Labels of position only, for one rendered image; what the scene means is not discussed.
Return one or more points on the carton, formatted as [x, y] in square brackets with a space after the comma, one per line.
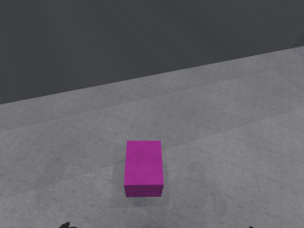
[143, 172]

